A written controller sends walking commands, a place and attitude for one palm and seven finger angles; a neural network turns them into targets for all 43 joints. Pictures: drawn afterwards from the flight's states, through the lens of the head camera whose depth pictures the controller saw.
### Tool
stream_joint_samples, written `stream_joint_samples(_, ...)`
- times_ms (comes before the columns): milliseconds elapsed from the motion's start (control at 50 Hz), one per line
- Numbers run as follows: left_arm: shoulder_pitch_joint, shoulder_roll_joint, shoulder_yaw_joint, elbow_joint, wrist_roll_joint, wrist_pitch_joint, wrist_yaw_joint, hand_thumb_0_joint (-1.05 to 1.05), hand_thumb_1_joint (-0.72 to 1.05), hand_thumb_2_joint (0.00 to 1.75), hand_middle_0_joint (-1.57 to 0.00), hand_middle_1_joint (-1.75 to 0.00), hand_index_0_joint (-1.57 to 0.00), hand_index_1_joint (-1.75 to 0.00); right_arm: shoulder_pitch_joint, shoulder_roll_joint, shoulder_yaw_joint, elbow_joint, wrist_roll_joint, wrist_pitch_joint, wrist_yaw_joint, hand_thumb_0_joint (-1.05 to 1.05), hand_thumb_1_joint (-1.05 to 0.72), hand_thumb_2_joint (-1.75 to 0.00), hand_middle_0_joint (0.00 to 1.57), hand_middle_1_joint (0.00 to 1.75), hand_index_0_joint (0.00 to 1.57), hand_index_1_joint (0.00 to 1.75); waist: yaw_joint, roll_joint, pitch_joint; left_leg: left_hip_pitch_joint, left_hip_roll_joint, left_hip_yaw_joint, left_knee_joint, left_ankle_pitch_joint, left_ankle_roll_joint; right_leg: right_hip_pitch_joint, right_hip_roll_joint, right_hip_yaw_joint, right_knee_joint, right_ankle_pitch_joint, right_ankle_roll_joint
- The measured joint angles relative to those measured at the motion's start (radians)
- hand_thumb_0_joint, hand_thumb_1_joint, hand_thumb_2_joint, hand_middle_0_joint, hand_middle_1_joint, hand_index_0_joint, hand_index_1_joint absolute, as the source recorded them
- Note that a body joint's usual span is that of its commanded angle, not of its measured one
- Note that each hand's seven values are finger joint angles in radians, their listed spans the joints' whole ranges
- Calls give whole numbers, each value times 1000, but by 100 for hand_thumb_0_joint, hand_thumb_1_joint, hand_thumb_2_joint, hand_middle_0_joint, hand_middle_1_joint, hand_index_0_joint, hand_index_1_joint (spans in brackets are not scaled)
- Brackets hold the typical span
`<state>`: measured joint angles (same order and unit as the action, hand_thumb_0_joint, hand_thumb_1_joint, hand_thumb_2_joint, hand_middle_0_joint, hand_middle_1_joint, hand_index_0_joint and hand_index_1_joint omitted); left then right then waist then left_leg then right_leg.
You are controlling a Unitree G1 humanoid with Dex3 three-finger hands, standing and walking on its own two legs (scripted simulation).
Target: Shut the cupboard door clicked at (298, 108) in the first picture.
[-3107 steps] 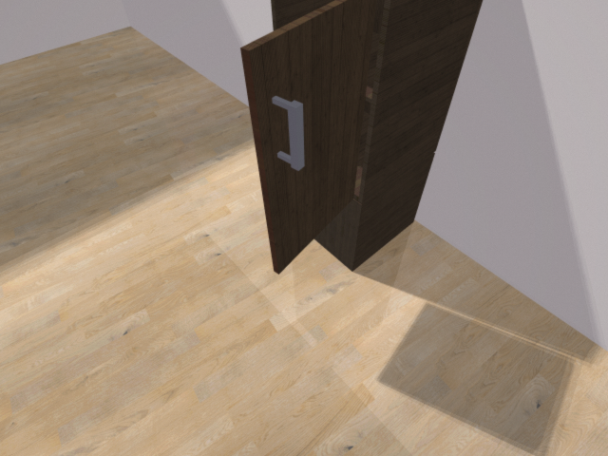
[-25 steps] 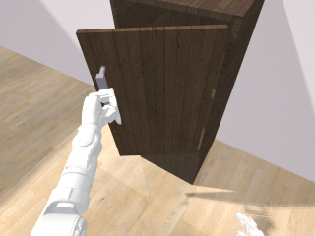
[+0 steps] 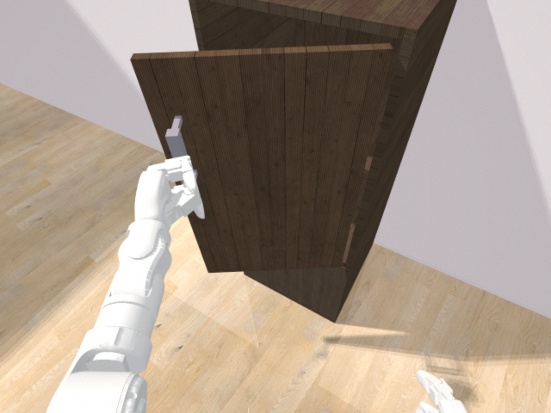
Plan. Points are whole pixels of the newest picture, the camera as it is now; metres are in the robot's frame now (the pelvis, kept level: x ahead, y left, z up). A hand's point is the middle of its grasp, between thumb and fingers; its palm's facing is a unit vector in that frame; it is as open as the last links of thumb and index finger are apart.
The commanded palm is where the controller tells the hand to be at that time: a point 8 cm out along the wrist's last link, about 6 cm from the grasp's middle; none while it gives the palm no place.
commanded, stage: push the door shut along its arc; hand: left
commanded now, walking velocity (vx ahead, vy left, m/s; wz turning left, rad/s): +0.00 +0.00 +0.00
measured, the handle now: (184, 157) +0.49 +0.17 +0.11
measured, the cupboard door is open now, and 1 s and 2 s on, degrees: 33 14 2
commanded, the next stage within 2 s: pull the fist back off the door in 1.80 s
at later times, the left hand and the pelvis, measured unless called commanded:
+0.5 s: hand (196, 174) +0.45 +0.14 +0.11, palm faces -0.09 -1.00 -0.03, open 3.1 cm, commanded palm +0.44 +0.18 +0.11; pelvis -0.01 +0.02 -0.01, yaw +1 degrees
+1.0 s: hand (217, 146) +0.52 +0.11 +0.11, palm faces -0.21 -0.98 -0.03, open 3.1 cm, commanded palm +0.53 +0.15 +0.11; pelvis -0.01 +0.02 -0.03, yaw +1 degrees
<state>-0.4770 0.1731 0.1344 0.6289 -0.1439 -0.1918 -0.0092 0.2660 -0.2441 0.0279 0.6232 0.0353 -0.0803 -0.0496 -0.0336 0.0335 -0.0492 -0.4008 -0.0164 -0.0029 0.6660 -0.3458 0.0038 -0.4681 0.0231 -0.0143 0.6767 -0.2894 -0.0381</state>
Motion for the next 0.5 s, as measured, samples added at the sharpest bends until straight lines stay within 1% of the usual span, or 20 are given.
stream_joint_samples(60, -29, 7, -8, 34, -1, -8, -20, 1, 90, 90, -130, -150, -130, -150, -4, 0, 3, -1, 2, -2, -1, 1, -91, -89, 20, 30, 20, 30, 0, 0, 1, -6, -3, -4, 7, -1, 1, -3, -3, -4, 4, -1, 1)
stream_joint_samples(160, -125, 39, 16, 155, -5, -15, -59, 1, 90, 90, -130, -150, -130, -150, -13, 0, 13, 9, 3, 5, -6, 1, -90, -89, 20, 30, 20, 30, -11, -9, 4, -31, -6, -8, 22, -2, 4, -24, -6, -8, 14, -1, 4)
stream_joint_samples(220, -170, 61, 28, 214, -6, -35, -93, 2, 88, 90, -130, -150, -130, -150, -2, -1, 10, 11, 4, 3, -5, 1, -90, -89, 20, 30, 20, 30, -18, -11, 4, -51, -7, -7, 33, -4, 6, -43, -7, -7, 21, -1, 5)
stream_joint_samples(320, -226, 80, 36, 291, -14, -70, -138, 2, 87, 92, -130, -150, -130, -150, 34, -11, 3, 25, 4, 3, 0, 1, -90, -89, 20, 30, 20, 30, -24, -9, -1, -84, -12, -6, 53, -10, 11, -72, -12, -7, 37, -5, 11)
stream_joint_samples(460, -326, 105, 26, 407, -13, -98, -159, 1, 88, 94, -130, -150, -130, -150, 77, -20, -2, 55, 2, -2, 6, 1, -90, -89, 20, 30, 20, 30, -46, -8, -2, -136, -19, -10, 87, -15, 18, -116, -20, -12, 60, -7, 18)
stream_joint_samples(500, -360, 114, 37, 446, -14, -105, -163, 1, 88, 93, -130, -150, -131, -150, 85, -22, 0, 63, -1, -4, 6, 1, -90, -89, 20, 30, 20, 30, -55, -9, -2, -152, -20, -10, 96, -16, 20, -131, -21, -12, 67, -7, 19)
